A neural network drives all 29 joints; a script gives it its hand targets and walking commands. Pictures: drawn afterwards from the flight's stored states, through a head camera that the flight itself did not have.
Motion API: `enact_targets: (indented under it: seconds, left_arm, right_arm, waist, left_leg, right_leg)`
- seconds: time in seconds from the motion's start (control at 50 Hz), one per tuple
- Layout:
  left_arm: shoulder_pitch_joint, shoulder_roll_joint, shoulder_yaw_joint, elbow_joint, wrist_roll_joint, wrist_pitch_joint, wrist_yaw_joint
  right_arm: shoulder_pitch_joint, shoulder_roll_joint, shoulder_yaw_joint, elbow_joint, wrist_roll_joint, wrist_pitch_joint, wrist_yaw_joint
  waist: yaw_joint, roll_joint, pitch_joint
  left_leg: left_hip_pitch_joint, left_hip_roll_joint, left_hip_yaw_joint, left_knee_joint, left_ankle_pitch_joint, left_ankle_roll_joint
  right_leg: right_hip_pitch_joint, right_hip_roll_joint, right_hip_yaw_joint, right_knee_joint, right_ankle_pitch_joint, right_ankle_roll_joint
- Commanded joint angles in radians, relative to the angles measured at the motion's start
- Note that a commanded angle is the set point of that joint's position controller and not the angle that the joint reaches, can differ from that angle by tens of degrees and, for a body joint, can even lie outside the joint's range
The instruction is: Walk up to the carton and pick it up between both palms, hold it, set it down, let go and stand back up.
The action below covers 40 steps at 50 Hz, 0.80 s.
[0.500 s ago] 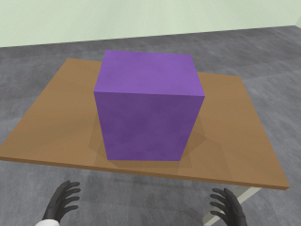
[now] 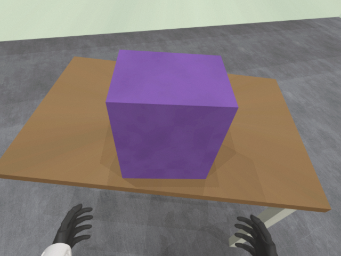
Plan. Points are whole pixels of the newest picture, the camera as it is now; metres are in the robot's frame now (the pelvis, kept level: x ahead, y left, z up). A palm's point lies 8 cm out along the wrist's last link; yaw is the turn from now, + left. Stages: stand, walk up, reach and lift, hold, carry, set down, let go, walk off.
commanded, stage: set down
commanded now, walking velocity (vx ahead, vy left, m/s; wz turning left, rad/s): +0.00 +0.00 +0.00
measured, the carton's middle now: (167, 121) +0.41 +0.04 +0.07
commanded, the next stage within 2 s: let go in 0.94 s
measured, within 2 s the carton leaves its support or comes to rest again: neither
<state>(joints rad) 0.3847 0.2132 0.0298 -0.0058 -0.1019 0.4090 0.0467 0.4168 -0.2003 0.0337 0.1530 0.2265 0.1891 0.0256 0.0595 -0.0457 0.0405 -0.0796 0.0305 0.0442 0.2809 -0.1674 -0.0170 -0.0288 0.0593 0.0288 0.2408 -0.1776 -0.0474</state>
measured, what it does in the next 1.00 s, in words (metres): stands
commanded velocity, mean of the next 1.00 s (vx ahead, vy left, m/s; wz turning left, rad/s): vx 0.00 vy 0.00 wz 0.00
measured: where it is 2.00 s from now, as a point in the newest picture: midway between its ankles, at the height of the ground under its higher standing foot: outside the picture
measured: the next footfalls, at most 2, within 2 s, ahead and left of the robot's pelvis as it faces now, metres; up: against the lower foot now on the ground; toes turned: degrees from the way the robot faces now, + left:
none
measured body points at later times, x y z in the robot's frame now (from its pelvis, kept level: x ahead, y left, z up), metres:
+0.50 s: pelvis -0.01 -0.01 +0.00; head +0.00 +0.00 +0.45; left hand +0.14 +0.22 -0.07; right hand +0.14 -0.22 -0.07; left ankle -0.01 +0.13 -0.75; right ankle -0.03 -0.09 -0.75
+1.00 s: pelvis -0.02 +0.00 -0.01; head -0.01 +0.02 +0.44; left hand +0.14 +0.23 -0.09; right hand +0.15 -0.22 -0.09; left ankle -0.01 +0.13 -0.75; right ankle -0.03 -0.09 -0.75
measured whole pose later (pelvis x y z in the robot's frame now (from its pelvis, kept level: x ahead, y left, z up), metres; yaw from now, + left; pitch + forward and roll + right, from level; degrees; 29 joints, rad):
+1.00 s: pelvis -0.02 +0.00 -0.01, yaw +0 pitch +1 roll +0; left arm 0.25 0.22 -0.04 0.38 -0.04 0.24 0.03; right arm 0.22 -0.12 -0.07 0.63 0.01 -0.06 0.05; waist 0.03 -0.04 -0.01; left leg -0.21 0.03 0.04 0.39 -0.19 -0.01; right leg -0.17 0.06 0.02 0.37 -0.21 -0.05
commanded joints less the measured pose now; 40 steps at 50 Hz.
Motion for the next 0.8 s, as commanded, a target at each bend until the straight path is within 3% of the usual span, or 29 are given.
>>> enact_targets:
  seconds: [0.0,0.08,0.18,0.28,0.36,0.46,0.66,0.78]
  left_arm:
    - [-0.088,0.137,0.016,-0.263,-0.020,-0.137,0.045]
    - [-0.068,0.153,-0.009,-0.150,-0.053,-0.169,0.042]
    - [-0.047,0.131,0.022,0.014,-0.029,-0.050,-0.015]
    - [-0.102,0.105,0.055,0.046,0.020,0.011,-0.040]
    - [-0.138,0.117,0.041,0.046,0.025,-0.042,-0.034]
    - [-0.164,0.152,0.029,0.094,0.026,-0.135,-0.019]
    - [-0.164,0.127,0.015,0.229,0.051,-0.166,-0.033]
    - [-0.203,0.118,-0.007,0.246,0.059,-0.172,-0.031]
  right_arm:
    - [-0.044,-0.166,-0.125,-0.262,-0.084,-0.103,0.026]
    - [-0.003,-0.142,-0.133,-0.179,-0.108,-0.117,0.031]
    - [0.007,-0.096,-0.061,0.009,-0.046,-0.048,0.013]
    - [-0.077,-0.069,-0.028,0.025,-0.039,-0.023,-0.006]
    - [-0.102,-0.084,-0.065,0.003,-0.107,-0.072,-0.006]
    - [-0.108,-0.088,-0.118,0.070,-0.177,-0.159,-0.004]
    - [-0.165,-0.034,-0.084,0.278,-0.151,-0.235,0.005]
    - [-0.226,-0.043,-0.106,0.323,-0.179,-0.253,0.015]
  waist:
    - [0.003,0.092,-0.144]
    - [-0.011,0.093,-0.116]
    - [-0.021,0.052,-0.022]
    - [-0.009,0.006,-0.027]
    - [-0.011,0.014,-0.085]
    - [-0.019,0.039,-0.120]
    - [-0.028,0.042,-0.099]
    - [-0.036,0.053,-0.084]
  left_leg:
    - [0.064,-0.013,0.010,0.003,0.261,-0.036]
    - [0.021,-0.014,0.015,0.007,0.186,-0.030]
    - [0.048,-0.018,-0.012,0.013,0.233,-0.021]
    - [0.052,-0.022,-0.016,0.004,0.231,-0.005]
    - [0.034,-0.024,0.003,0.021,0.183,0.002]
    - [0.008,-0.021,0.019,0.047,0.132,0.006]
    - [-0.014,-0.018,0.003,0.053,0.132,0.012]
    - [-0.029,-0.013,0.002,0.045,0.077,0.008]
  right_leg:
    - [-0.110,-0.011,0.014,-0.019,0.187,0.038]
    - [-0.141,-0.034,0.018,-0.017,0.115,0.048]
    - [-0.170,-0.067,0.041,-0.029,0.185,0.051]
    - [-0.140,-0.068,0.045,-0.010,0.262,0.060]
    - [-0.158,-0.064,0.039,0.008,0.225,0.067]
    - [-0.200,-0.069,0.036,0.027,0.147,0.069]
    - [-0.190,-0.084,0.047,0.024,0.171,0.063]
    - [-0.216,-0.075,0.034,0.016,0.090,0.053]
